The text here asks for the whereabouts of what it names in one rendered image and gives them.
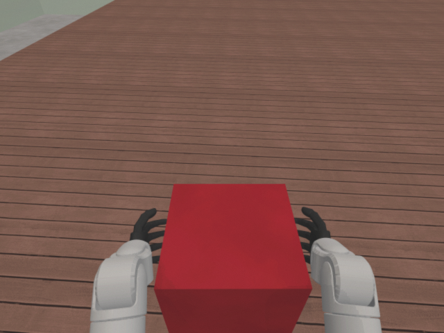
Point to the left robot forearm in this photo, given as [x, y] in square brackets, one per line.
[119, 297]

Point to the right robot forearm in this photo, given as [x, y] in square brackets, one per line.
[348, 288]

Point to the left robot hand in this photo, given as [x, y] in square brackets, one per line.
[142, 227]

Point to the right robot hand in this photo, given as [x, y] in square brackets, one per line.
[317, 227]

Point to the carton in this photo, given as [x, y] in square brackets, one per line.
[231, 260]

